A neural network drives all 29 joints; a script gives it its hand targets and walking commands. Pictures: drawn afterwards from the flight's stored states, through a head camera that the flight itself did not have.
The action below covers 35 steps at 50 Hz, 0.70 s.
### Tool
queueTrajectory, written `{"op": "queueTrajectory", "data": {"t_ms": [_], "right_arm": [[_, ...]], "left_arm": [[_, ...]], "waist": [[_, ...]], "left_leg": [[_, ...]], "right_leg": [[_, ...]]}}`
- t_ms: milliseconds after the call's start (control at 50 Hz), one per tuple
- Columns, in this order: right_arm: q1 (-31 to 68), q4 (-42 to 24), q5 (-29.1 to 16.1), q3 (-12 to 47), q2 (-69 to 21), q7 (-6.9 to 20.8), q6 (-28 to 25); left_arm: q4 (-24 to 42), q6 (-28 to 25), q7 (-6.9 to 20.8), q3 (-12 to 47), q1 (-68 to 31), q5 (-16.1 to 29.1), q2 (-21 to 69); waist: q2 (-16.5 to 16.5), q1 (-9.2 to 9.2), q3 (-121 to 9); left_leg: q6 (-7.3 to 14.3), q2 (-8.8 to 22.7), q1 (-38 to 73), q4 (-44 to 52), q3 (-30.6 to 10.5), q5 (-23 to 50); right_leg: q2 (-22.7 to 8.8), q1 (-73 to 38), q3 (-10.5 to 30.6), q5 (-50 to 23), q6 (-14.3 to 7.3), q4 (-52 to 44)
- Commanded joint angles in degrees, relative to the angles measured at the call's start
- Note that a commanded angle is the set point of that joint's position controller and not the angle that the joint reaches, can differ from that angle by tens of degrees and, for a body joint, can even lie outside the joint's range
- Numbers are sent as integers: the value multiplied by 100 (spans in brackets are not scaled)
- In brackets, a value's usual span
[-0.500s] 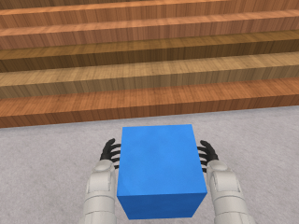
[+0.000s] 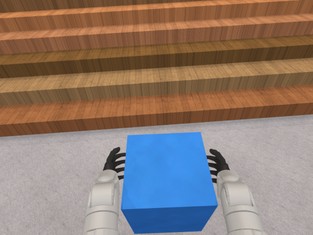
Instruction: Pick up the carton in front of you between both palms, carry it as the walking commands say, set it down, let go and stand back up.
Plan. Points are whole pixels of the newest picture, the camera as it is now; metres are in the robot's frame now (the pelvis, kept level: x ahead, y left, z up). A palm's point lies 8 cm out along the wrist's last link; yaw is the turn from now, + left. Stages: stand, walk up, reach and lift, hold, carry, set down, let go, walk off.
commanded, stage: reach and lift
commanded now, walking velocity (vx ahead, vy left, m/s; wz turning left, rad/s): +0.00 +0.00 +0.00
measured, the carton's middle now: (166, 185) +0.31 +0.00 -0.05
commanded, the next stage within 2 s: hold in 0.26 s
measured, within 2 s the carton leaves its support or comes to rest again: neither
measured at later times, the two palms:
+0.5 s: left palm (106, 174) +0.29 +0.15 +0.06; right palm (224, 175) +0.28 -0.14 +0.05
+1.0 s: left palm (107, 173) +0.29 +0.15 +0.06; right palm (224, 174) +0.28 -0.15 +0.05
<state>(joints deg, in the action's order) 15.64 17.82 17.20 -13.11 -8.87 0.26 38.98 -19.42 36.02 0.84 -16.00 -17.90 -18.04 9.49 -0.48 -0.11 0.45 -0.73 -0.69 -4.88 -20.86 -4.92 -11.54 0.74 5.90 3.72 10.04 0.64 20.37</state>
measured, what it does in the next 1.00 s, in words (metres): stands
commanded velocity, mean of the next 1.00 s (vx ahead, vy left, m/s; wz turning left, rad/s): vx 0.00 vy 0.00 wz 0.00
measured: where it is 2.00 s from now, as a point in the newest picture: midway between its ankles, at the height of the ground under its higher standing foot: outside the picture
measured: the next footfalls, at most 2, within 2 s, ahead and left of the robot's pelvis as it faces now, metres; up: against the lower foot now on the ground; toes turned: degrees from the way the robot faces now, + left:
right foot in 1.50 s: +0.23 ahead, -0.08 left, +0.00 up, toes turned -9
left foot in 1.90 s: +0.52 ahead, +0.16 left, +0.00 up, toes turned +16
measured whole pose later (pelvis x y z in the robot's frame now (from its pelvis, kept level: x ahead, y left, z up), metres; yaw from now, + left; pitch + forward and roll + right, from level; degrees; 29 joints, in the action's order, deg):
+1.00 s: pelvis -0.01 +0.00 +0.00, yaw +0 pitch -8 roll +0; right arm 17.0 14.6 17.6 -12.6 -9.2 0.6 44.9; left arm -15.9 41.8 1.0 -16.1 -18.9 -18.7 9.8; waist -0.4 0.0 1.4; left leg -0.8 -0.7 -1.4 -20.1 -5.0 -11.0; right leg 0.7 2.3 3.8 9.4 0.7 19.5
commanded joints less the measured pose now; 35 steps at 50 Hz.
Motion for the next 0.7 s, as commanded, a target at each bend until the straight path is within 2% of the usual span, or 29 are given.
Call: {"op": "queueTrajectory", "data": {"t_ms": [0,240,340,460,680], "right_arm": [[2751,-467,-1405,2883,-5283,1334,-298],[2816,-676,-1474,2952,-5172,1352,-143],[2686,-1183,-1714,3347,-5185,1332,64],[2613,-929,-1513,2953,-4914,1304,307],[3270,-706,-1532,2954,-5191,1394,231]], "left_arm": [[-138,33,1415,2869,-2015,1279,5358],[59,211,1372,2968,-2035,1377,5394],[532,420,1329,3295,-1856,1597,5394],[345,657,1329,2942,-1867,1412,5109],[115,568,1444,2900,-2535,1417,5287]], "waist": [[47,-1,-1436],[-8,-11,-1320],[4,20,-1574],[19,-2,-741],[28,22,-993]], "left_leg": [[32,-513,129,271,93,1280],[-3,-479,212,324,63,1200],[-32,-475,489,380,28,1662],[3,-440,187,546,95,692],[53,-431,39,440,145,221]], "right_leg": [[475,-735,-12,-1255,10,-166],[494,-718,-39,-1036,-7,-196],[493,-967,-7,-1436,32,-271],[458,-681,-34,-524,-39,-416],[416,-698,-63,-143,-27,-314]]}}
